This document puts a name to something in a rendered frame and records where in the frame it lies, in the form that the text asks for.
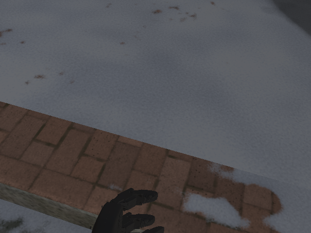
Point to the left robot hand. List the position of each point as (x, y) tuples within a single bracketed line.
[(112, 220)]

